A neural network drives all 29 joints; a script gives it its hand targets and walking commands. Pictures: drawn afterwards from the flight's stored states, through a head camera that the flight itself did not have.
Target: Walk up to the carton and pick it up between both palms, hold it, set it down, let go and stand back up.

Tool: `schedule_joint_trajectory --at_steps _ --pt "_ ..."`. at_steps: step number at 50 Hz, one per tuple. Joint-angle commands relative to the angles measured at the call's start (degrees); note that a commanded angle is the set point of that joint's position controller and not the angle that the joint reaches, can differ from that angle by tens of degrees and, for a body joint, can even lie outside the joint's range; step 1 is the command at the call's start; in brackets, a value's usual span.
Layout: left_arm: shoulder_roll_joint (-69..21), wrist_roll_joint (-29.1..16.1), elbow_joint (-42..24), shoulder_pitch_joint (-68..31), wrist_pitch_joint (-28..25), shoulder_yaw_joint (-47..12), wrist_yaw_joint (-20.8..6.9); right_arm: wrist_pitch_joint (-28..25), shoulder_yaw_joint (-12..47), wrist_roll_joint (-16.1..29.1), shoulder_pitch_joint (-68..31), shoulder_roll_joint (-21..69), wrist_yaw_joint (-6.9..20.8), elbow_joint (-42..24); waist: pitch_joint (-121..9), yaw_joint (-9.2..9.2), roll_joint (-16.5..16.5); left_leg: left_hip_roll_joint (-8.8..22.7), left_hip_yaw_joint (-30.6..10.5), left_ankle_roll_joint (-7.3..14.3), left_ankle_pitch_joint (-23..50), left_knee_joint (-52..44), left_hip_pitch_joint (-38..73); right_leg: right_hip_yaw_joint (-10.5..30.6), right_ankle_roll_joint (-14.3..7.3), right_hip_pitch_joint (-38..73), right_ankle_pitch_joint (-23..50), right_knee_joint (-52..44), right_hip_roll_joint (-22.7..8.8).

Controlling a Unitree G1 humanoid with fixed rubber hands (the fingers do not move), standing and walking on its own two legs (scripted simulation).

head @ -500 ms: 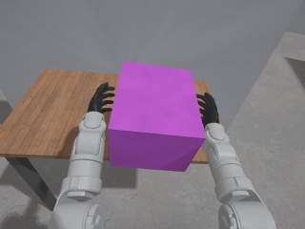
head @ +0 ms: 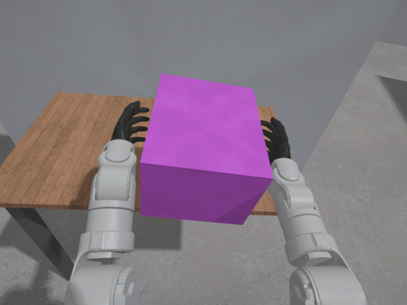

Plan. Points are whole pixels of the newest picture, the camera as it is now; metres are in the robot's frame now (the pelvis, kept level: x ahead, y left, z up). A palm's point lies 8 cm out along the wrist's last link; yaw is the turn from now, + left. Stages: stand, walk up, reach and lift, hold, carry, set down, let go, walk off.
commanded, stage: reach and lift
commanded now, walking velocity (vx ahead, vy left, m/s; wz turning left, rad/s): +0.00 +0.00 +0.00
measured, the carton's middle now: (201, 147) +0.42 -0.01 +0.11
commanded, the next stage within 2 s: hold in 0.68 s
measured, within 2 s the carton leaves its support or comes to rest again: neither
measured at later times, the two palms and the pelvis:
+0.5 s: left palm (120, 138) +0.38 +0.15 +0.17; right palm (278, 153) +0.36 -0.16 +0.15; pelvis +0.00 +0.00 +0.00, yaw +0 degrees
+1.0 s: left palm (104, 140) +0.35 +0.16 +0.19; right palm (275, 142) +0.36 -0.14 +0.18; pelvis +0.00 +0.00 +0.00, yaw +0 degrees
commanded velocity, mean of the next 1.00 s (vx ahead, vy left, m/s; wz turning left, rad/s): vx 0.00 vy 0.00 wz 0.00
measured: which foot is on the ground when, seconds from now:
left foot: down 0.00-1.00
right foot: down 0.00-1.00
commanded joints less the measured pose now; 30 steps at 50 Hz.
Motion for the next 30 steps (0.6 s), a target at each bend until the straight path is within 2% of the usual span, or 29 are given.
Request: schedule_joint_trajectory --at_steps 1,6,15,21,30 --pt "-29.50 -6.16 -5.07 -30.13 -1.62 -22.46 -7.77 -5.63 19.94 2.61 -39.73 30.04 5.25 -17.96 -24.57 -0.48 3.32 -1.15 -0.80 -0.55 9.87 -0.68 9.24 -0.08 3.41 4.32 10.42 -0.80 1.36" --pt "-29.19 -6.44 -6.95 -29.33 -1.39 -23.13 -8.00 -5.15 22.05 3.91 -39.02 30.27 4.50 -20.24 -25.42 -0.68 3.49 -1.49 -0.84 -0.72 12.36 0.04 10.20 0.08 3.83 5.66 13.68 -0.32 1.44" --pt "-28.37 -6.38 -9.81 -28.60 -0.30 -23.75 -8.65 -4.07 23.32 5.14 -37.45 29.52 3.78 -21.86 -23.87 -0.91 3.93 -1.47 -0.91 -1.04 13.58 0.01 10.57 -0.11 3.91 6.18 14.11 -0.37 1.69" --pt "-28.43 -6.87 -10.95 -29.01 0.21 -24.82 -8.44 -3.66 23.44 5.31 -37.42 29.13 3.77 -22.46 -24.02 -1.36 4.14 -1.15 -1.26 -1.50 14.14 0.25 11.76 -0.32 3.57 4.73 12.57 -0.78 1.82" --pt "-28.26 -6.54 -11.36 -28.77 1.89 -24.57 -8.43 -2.92 23.27 5.83 -38.26 28.30 3.83 -22.71 -22.52 -0.98 4.25 -0.82 -1.12 -1.56 12.82 -0.24 11.76 -0.61 3.15 3.77 9.11 -1.54 1.91"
